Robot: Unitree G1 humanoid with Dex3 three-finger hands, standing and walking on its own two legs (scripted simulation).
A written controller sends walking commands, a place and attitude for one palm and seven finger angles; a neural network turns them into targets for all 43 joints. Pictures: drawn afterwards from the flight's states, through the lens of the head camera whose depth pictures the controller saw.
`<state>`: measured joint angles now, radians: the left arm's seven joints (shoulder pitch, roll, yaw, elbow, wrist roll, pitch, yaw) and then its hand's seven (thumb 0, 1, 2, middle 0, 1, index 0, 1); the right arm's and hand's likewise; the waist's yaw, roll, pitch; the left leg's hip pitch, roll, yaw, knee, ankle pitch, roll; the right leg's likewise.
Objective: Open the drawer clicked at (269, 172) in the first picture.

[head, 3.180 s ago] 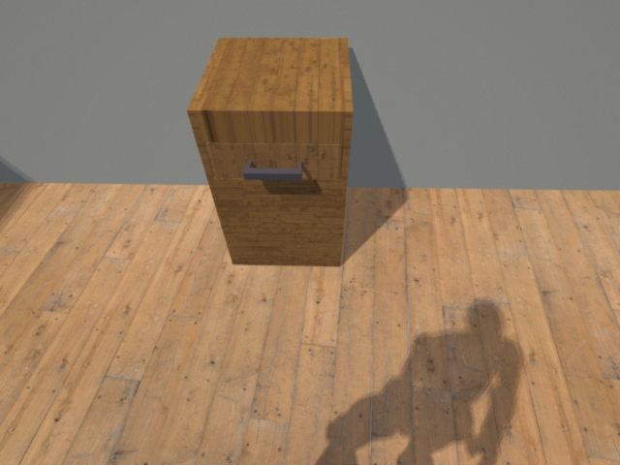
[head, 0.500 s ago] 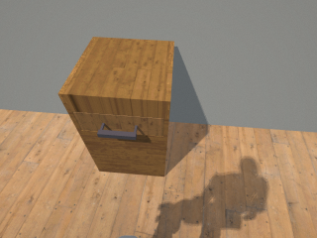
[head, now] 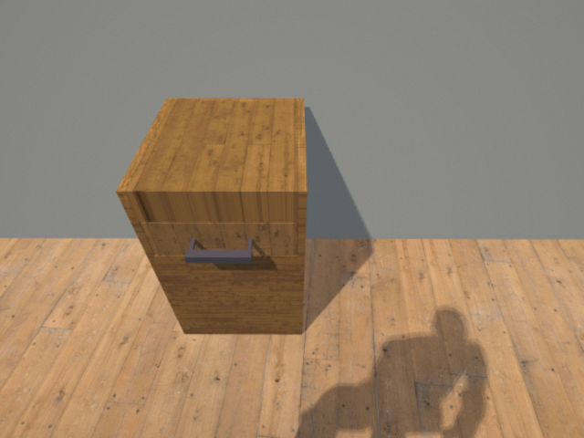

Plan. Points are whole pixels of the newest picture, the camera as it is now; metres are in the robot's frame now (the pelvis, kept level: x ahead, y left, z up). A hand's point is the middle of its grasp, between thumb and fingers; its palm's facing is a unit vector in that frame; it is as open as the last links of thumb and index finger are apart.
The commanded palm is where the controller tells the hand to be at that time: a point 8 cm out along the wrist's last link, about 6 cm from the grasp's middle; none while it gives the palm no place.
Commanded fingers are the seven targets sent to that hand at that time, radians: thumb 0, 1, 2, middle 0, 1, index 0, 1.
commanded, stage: come to a stop and stand still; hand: left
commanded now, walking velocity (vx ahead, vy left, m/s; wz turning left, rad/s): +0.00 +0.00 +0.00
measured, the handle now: (220, 249) +0.60 +0.21 -0.23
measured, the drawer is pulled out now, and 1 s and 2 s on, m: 0.00 0.00 0.00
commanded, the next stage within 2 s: look again from close up in 0.50 s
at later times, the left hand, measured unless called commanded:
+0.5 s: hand out of the picture -0.03 +0.13 -0.18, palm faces +0.08 -0.99 -0.13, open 7.4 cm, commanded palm none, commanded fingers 0.00 0.90 0.90 -0.20 -0.30 -0.20 -0.30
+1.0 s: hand out of the picture -0.08 +0.07 -0.16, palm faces +0.11 -0.99 -0.12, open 7.4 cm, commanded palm none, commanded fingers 0.00 0.90 0.90 -0.20 -0.30 -0.20 -0.30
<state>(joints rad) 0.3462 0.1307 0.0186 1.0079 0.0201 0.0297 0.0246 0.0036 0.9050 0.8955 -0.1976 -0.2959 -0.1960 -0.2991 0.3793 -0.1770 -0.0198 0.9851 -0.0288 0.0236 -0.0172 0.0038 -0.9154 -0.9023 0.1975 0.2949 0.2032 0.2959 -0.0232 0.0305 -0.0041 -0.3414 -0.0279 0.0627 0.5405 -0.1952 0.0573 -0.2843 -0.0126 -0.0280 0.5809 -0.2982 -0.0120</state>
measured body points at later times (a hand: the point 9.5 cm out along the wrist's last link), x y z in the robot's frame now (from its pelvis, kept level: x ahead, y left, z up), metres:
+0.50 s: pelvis -0.02 -0.02 +0.00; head -0.05 -0.01 +0.45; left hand -0.03 +0.18 -0.17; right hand -0.04 -0.23 -0.16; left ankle +0.07 +0.08 -0.73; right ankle +0.02 -0.12 -0.72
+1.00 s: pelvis -0.02 -0.05 +0.01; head +0.00 -0.06 +0.46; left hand -0.08 +0.13 -0.15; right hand -0.03 -0.26 -0.16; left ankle -0.02 +0.09 -0.73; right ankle -0.07 -0.11 -0.73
